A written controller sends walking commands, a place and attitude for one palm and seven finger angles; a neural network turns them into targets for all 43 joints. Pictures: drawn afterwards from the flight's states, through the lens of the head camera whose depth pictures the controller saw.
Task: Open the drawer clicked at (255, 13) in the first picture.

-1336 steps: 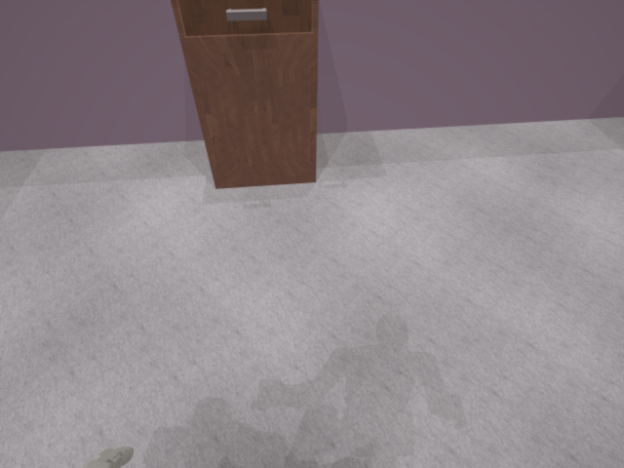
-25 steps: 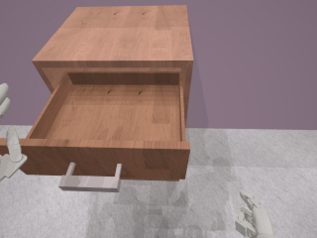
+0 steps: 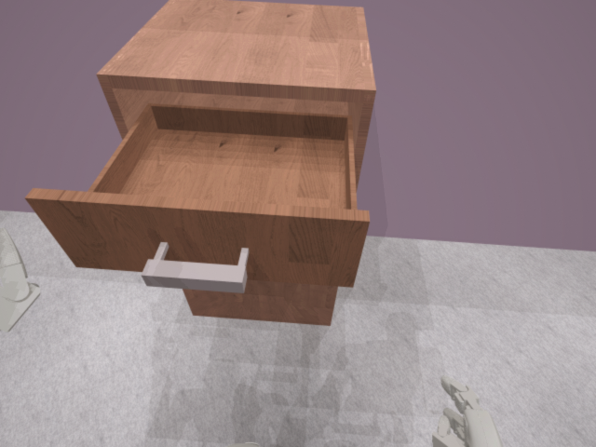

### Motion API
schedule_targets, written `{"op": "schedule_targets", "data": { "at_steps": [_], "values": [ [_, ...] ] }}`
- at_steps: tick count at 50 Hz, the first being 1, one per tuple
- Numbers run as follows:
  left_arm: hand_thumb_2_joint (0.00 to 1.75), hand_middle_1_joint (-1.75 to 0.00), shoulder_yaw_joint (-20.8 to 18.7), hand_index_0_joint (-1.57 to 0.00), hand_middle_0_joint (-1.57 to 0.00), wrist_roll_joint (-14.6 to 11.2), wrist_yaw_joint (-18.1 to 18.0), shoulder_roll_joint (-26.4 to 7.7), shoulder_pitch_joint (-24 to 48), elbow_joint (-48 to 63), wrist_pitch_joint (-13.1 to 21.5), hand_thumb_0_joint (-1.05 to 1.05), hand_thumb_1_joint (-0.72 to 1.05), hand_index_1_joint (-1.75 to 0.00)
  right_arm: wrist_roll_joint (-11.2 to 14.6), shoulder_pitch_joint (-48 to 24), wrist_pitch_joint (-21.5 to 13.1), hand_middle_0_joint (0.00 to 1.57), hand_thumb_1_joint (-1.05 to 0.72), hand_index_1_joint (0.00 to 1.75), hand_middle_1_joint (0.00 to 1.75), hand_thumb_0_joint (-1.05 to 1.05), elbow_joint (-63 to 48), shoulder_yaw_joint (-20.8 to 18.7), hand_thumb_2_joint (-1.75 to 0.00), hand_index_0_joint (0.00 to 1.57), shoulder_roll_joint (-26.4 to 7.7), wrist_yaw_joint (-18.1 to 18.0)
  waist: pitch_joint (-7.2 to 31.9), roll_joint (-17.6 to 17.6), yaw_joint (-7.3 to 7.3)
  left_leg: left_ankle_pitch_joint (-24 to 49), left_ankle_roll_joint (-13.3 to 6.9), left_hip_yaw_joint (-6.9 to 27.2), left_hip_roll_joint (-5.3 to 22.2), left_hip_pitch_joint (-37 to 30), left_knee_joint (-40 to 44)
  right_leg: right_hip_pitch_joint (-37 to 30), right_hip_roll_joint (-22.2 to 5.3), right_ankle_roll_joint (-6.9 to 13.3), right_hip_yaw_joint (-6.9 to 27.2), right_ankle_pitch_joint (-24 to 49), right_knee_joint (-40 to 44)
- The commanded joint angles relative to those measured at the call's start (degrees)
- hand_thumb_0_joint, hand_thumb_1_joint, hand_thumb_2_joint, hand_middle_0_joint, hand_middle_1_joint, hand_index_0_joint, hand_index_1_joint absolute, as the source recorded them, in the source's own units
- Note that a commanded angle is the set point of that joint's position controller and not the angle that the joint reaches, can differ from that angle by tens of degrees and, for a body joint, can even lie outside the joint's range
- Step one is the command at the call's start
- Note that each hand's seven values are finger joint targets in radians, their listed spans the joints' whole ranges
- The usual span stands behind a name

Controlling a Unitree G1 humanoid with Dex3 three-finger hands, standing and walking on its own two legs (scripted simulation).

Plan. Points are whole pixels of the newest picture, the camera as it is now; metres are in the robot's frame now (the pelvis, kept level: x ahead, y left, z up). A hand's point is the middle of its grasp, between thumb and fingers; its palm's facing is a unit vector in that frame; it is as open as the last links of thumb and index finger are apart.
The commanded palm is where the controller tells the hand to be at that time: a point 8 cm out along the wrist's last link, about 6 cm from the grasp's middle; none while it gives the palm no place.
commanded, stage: step back with the hand held close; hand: left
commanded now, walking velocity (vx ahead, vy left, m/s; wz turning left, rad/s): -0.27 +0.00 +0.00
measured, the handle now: (199, 263) +0.35 +0.17 +0.05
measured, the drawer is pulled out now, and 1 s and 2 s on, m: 0.29 0.29 0.29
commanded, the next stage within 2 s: stop stepping back and stand still in 0.34 s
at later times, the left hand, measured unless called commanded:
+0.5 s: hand (30, 434) +0.09 +0.17 +0.23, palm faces +0.27 -0.82 -0.51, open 7.4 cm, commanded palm +0.02 +0.24 +0.24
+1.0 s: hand out of the picture -0.02 +0.21 +0.24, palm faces +0.44 -0.82 -0.37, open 7.4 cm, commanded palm -0.08 +0.26 +0.24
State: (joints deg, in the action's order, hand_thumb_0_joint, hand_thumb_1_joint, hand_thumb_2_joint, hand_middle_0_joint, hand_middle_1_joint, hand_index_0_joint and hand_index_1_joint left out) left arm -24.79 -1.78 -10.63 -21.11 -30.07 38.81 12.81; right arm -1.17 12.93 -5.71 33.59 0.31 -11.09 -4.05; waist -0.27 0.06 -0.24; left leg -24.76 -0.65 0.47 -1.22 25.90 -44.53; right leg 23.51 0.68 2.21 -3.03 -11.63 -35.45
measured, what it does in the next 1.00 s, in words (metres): walks backwards: right foot, then left foot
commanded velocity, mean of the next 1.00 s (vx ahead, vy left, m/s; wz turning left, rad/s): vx -0.04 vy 0.02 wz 0.01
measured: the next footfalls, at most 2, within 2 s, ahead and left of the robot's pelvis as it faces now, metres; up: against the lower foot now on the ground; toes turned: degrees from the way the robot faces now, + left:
right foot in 0.34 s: -0.06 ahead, -0.14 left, +0.00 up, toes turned -6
left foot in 0.62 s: -0.12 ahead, +0.10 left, +0.00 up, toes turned +1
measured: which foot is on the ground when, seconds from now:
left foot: down 0.00-0.38, up 0.40-0.60, down 0.62-1.00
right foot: down 0.00-0.10, up 0.12-0.32, down 0.34-0.98, up 1.00-1.00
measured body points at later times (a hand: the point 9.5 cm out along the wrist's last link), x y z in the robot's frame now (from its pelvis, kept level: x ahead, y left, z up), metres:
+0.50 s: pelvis -0.12 -0.03 +0.01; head -0.09 -0.02 +0.46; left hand +0.07 +0.22 +0.26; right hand +0.03 -0.27 -0.07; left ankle -0.08 +0.10 -0.67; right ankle -0.10 -0.13 -0.72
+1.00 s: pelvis -0.22 -0.02 +0.00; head -0.24 -0.01 +0.45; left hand -0.05 +0.25 +0.26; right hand -0.06 -0.26 -0.07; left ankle -0.17 +0.10 -0.72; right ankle -0.11 -0.13 -0.71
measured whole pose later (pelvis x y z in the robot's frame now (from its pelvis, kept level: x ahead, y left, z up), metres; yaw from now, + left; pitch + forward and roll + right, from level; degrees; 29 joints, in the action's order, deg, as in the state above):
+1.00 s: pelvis -0.22 -0.02 +0.00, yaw -1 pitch -4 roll +0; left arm -25.0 -1.7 -9.0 -23.2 -25.7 37.1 13.2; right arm -0.1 11.6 -5.2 36.9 0.7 -11.3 -2.9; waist -1.4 -1.9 1.1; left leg -20.0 -1.9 -1.3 0.4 17.6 -37.5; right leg 23.2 -0.3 1.9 -1.8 -18.5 -36.9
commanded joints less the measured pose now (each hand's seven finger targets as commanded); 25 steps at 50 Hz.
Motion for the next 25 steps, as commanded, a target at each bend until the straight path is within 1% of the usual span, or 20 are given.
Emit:
{"op": "schedule_targets", "data": {
  "at_steps": [1,2,3,4,5,6,7,8,10,12,15,17,18,19,20,21,22,23,24,25],
  "values": [
    [0.9,-0.3,-7.01,-0.2,-0.2,-0.48,-0.75,-13.23,6.44,11.82,2.96,0.0,0.9,-0.3,0.8,-5.18,-3.28,0.2,-0.9,0.3,0.3,0.0,-8.27,-1.92,-0.9,0.2,-6.66,0.1,4.33,-8.63,2.29,-0.38,-0.48,-0.07,1.98,-12.65,1.87,5.51,-15.69,4.22,14.43,-12.9,19.04],
    [0.9,-0.3,-7.76,-0.2,-0.2,-0.73,-0.54,-13.77,5.44,11.13,3.44,0.0,0.9,-0.3,1.1,-5.24,-3.34,0.2,-0.9,0.3,0.3,0.0,-8.1,-1.65,-0.9,0.2,-6.85,0.05,3.76,-5.72,2.41,2.22,-0.64,-0.03,2.48,-11.73,12.17,2.05,-12.73,2.26,11.13,-8.87,14.66],
    [0.9,-0.3,-7.63,-0.2,-0.2,-0.89,-0.4,-13.47,4.84,10.87,4.04,0.0,0.9,-0.3,1.26,-5.55,-3.38,0.2,-0.9,0.3,0.3,0.0,-8.38,-1.59,-0.9,0.2,-7.27,-0.11,1.62,1.12,2.06,0.38,-1.95,4.1,5.56,-8.12,21.06,0.72,-9.06,0.41,9.3,-9.48,8.76],
    [0.9,-0.3,-8.58,-0.2,-0.2,-0.63,-0.6,-14.09,4.8,11.85,4.82,0.0,0.9,-0.3,0.97,-6.88,-3.56,0.2,-0.9,0.3,0.3,0.0,-8.76,-2.2,-0.9,0.2,-8.65,-0.36,-0.59,13.61,1.57,-0.79,-5.18,13.82,13.57,-1.96,28.35,-0.13,-4.07,-1.3,6.69,-10.48,-2.87],
    [0.9,-0.3,-8.46,-0.2,-0.2,-0.14,-0.96,-12.98,5.25,12.8,5.69,0.0,0.9,-0.3,0.35,-6.67,-4.2,0.2,-0.9,0.3,0.3,0.0,-8.63,-1.89,-0.9,0.2,-7.38,0.04,0.17,19.68,1.28,8.04,-8.04,19.25,20.64,3.29,30.02,-2.16,0.13,-2.42,3.71,-14.83,-14.53],
    [0.9,-0.3,-8.82,-0.2,-0.2,-0.5,-0.84,-13.51,5.62,11.89,5.89,0.0,0.9,-0.3,0.25,-6.01,-4.85,0.2,-0.9,0.3,0.3,0.0,-7.6,-2.15,-0.9,0.2,-6.24,0.41,1.17,15.62,1.36,13.5,-9.23,16.75,21.79,4.11,29.45,-2.1,0.56,-2.37,5.48,-17.05,-23.64],
    [0.9,-0.3,-9.92,-0.2,-0.2,-1.16,-0.26,-13.76,4.71,11.38,6.21,0.0,0.9,-0.3,0.46,-5.56,-5.06,0.2,-0.9,0.3,0.3,0.0,-7.2,-2.46,-0.9,0.2,-6.59,0.91,3.83,12.8,1.27,7.96,-8.75,14.89,21.88,6.0,29.88,-4.72,0.18,-2.31,6.63,-17.95,-27.61],
    [0.9,-0.3,-10.46,-0.2,-0.2,-1.33,0.03,-13.78,3.58,11.8,6.06,0.0,0.9,-0.3,0.63,-5.18,-5.07,0.2,-0.9,0.3,0.3,0.0,-7.39,-3.16,-0.9,0.2,-7.11,1.28,3.85,10.66,1.1,12.66,-8.88,13.06,20.48,4.79,26.68,-4.26,0.52,-2.59,6.51,-17.36,-25.84],
    [0.9,-0.3,-10.05,-0.2,-0.2,-1.92,0.39,-12.94,3.0,12.95,5.51,0.0,0.9,-0.3,0.86,-5.4,-5.81,0.2,-0.9,0.3,0.3,0.0,-6.19,-3.47,-0.9,0.2,-7.52,1.77,5.27,9.35,0.6,28.74,-8.25,9.37,19.11,-5.32,22.23,-1.17,-0.24,-3.44,4.52,-15.85,-17.61],
    [0.9,-0.3,-8.59,-0.2,-0.2,-1.77,1.27,-11.61,1.99,12.79,5.4,0.0,0.9,-0.3,1.46,-5.2,-6.18,0.2,-0.9,0.3,0.3,0.0,-5.6,-3.5,-0.9,0.2,-8.11,2.8,7.67,10.61,0.2,35.47,-6.39,7.69,17.91,-11.59,19.66,-1.77,-0.63,-3.5,2.28,-12.57,-8.01],
    [0.9,-0.3,-7.86,-0.2,-0.2,-2.05,2.45,-12.02,3.56,13.67,5.67,0.0,0.9,-0.3,1.3,-6.47,-6.6,0.2,-0.9,0.3,0.3,0.0,-5.39,-2.83,-0.9,0.2,-8.76,3.15,7.66,12.52,0.34,31.49,-4.88,7.79,17.41,-10.77,19.28,-7.5,-0.5,-3.44,1.04,-6.59,3.36],
    [0.9,-0.3,-9.39,-0.2,-0.2,-2.26,3.12,-13.54,4.16,12.98,6.41,0.0,0.9,-0.3,1.65,-7.37,-6.42,0.2,-0.9,0.3,0.3,0.0,-5.63,-2.7,-0.9,0.2,-9.07,3.13,7.73,9.15,-0.07,22.72,-3.35,5.93,15.6,-7.8,16.47,-11.77,-1.95,-3.08,0.53,1.27,10.94],
    [0.9,-0.3,-10.58,-0.2,-0.2,-2.35,3.25,-14.9,3.83,12.17,6.67,0.0,0.9,-0.3,2.13,-7.3,-6.1,0.2,-0.9,0.3,0.3,0.0,-6.02,-2.67,-0.9,0.2,-8.57,3.17,7.58,4.05,0.19,16.0,-1.75,2.59,12.3,-6.61,12.87,-11.15,-5.04,-1.89,2.49,7.03,13.37],
    [0.9,-0.3,-11.59,-0.2,-0.2,-2.39,2.91,-16.91,2.64,11.86,6.67,0.0,0.9,-0.3,2.38,-6.0,-5.37,0.2,-0.9,0.3,0.3,0.0,-6.03,-2.62,-0.9,0.2,-7.51,3.08,8.67,-4.03,0.97,10.96,0.53,-1.48,7.37,-4.66,6.09,-10.92,-12.92,1.51,10.21,18.43,15.8],
    [0.9,-0.3,-10.18,-0.2,-0.2,-3.31,2.88,-15.67,0.84,11.54,5.98,0.0,0.9,-0.3,3.81,-6.22,-4.91,0.2,-0.9,0.3,0.3,0.0,-6.99,-3.64,-0.9,0.2,-6.82,2.84,10.19,-13.6,0.94,1.05,1.95,-1.93,1.44,-2.41,-6.14,-10.04,-20.2,5.57,18.46,23.92,17.77],
    [0.9,-0.3,-11.15,-0.2,-0.2,-3.27,2.68,-16.3,-1.85,10.84,5.75,0.0,0.9,-0.3,3.9,-8.13,-4.3,0.2,-0.9,0.3,0.3,0.0,-7.35,-3.96,-0.9,0.2,-7.07,2.69,10.13,-11.92,-0.25,-3.82,1.85,1.34,0.48,0.97,-17.27,-9.99,-23.21,8.18,18.29,25.75,17.64],
    [0.9,-0.3,-11.85,-0.2,-0.2,-3.1,2.64,-16.08,-3.84,10.63,5.51,0.0,0.9,-0.3,3.53,-8.43,-3.51,0.2,-0.9,0.3,0.3,0.0,-7.29,-3.43,-0.9,0.2,-6.21,2.38,10.25,-9.24,0.15,-4.12,2.14,2.9,1.44,3.35,-20.78,-10.56,-23.07,9.08,16.22,25.26,16.28],
    [0.9,-0.3,-12.26,-0.2,-0.2,-2.54,2.4,-14.77,-5.9,10.38,5.07,0.0,0.9,-0.3,3.08,-7.93,-2.33,0.2,-0.9,0.3,0.3,0.0,-8.0,-2.73,-0.9,0.2,-4.6,2.09,10.18,-6.73,1.24,-2.47,2.39,2.74,2.39,2.32,-18.13,-9.68,-20.73,8.52,13.56,23.5,14.29],
    [0.9,-0.3,-12.78,-0.2,-0.2,-2.26,1.91,-15.06,-7.72,9.14,4.64,0.0,0.9,-0.3,2.83,-8.62,-1.14,0.2,-0.9,0.3,0.3,0.0,-8.52,-2.12,-0.9,0.2,-4.35,1.8,10.23,-4.13,1.03,-0.84,2.12,1.54,3.2,-0.92,-10.95,-8.87,-18.01,7.04,10.95,21.26,12.89],
    [0.9,-0.3,-11.55,-0.2,-0.2,-1.94,1.45,-13.52,-8.55,9.22,4.32,0.0,0.9,-0.3,2.92,-8.75,-0.44,0.2,-0.9,0.3,0.3,0.0,-9.44,-1.55,-0.9,0.2,-3.46,1.26,9.36,-7.28,1.63,0.09,1.33,1.13,3.2,-3.78,-4.51,-7.56,-15.75,5.28,9.93,15.77,12.92]
  ]
}}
